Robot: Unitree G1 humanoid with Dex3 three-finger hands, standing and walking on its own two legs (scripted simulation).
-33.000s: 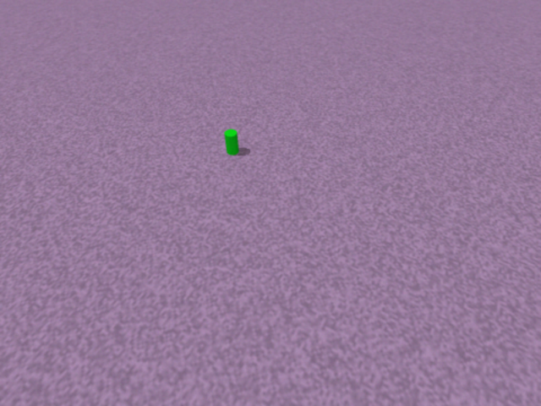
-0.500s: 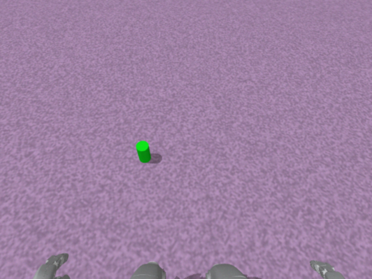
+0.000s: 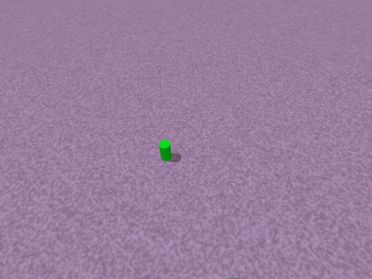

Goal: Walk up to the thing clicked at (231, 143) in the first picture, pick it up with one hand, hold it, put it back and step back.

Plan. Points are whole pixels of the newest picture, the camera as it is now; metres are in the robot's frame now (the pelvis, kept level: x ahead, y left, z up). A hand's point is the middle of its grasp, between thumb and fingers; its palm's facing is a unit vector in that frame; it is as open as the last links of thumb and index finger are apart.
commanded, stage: step back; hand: left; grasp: from the side
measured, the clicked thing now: (165, 150) +0.98 +0.20 -0.69
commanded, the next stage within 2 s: stand in 0.82 s
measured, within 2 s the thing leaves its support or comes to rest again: neither
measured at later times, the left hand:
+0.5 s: hand out of the picture +0.08 +0.27 -0.15, palm faces +0.03 -0.93 -0.36, open 7.4 cm
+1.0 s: hand (85, 271) +0.17 +0.26 -0.13, palm faces -0.03 -0.94 -0.34, open 7.4 cm
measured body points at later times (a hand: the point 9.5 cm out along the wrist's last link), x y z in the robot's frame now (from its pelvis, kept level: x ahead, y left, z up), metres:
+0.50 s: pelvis +0.02 +0.01 +0.00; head +0.04 +0.01 +0.45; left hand +0.08 +0.32 -0.12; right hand +0.09 -0.31 -0.12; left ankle +0.05 +0.13 -0.73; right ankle +0.04 -0.12 -0.72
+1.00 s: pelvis +0.05 +0.02 +0.02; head +0.06 +0.02 +0.47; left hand +0.17 +0.31 -0.10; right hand +0.16 -0.28 -0.11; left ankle +0.05 +0.14 -0.72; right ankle +0.04 -0.12 -0.72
